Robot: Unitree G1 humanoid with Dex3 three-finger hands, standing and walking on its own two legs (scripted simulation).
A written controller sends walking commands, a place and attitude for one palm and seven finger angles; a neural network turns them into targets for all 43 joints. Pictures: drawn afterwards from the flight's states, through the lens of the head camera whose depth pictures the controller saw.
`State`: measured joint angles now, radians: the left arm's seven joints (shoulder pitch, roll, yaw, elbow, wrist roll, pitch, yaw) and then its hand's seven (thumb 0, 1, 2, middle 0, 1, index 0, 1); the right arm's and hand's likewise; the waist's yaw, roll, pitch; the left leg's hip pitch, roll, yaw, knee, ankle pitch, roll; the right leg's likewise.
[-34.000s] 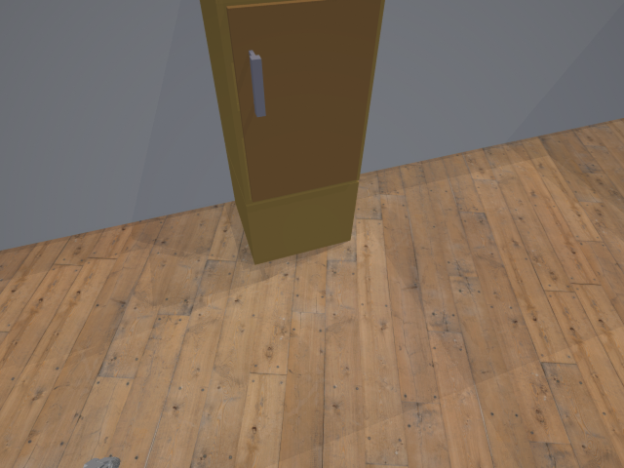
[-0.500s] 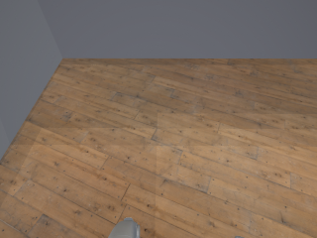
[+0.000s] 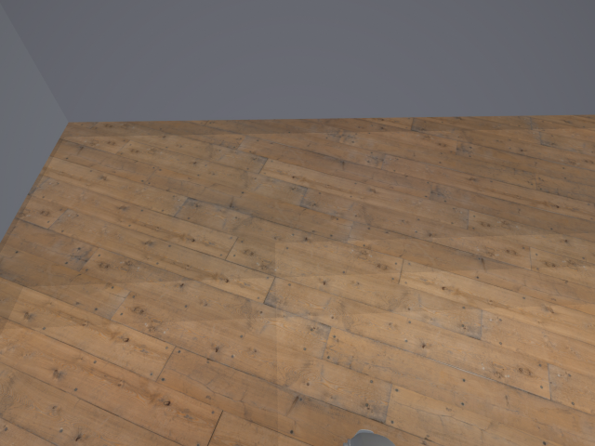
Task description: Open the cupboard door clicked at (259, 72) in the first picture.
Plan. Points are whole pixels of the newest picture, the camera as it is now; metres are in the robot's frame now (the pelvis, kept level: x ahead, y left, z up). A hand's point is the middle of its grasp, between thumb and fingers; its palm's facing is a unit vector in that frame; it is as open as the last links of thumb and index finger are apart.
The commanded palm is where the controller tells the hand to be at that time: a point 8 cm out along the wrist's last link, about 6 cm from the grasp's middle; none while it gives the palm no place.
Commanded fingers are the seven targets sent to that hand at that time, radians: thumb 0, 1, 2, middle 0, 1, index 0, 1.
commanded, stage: turn to face it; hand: left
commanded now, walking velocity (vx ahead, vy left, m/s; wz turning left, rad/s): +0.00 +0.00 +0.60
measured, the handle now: out of the picture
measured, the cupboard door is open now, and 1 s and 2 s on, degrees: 45 45 45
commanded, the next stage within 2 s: none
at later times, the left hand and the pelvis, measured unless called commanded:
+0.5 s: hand out of the picture +0.09 +0.23 -0.20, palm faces +0.34 -0.91 -0.22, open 7.3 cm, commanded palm none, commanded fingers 0.00 0.90 0.90 -0.20 -0.30 -0.20 -0.30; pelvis +0.08 +0.01 -0.02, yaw +18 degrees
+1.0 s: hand out of the picture +0.09 +0.14 -0.15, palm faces +0.57 -0.77 -0.28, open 7.4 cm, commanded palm none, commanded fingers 0.00 0.90 0.90 -0.20 -0.30 -0.20 -0.30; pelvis +0.13 -0.06 +0.00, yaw +37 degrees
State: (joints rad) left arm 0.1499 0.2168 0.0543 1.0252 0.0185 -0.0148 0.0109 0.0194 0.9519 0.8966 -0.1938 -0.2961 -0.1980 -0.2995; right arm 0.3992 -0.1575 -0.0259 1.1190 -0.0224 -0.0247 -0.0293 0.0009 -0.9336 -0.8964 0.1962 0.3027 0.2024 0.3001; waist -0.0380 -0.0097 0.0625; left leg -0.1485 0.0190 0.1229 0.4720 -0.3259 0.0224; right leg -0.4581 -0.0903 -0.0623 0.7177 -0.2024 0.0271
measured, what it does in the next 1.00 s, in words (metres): walks ahead, turning left: right foot, then left foot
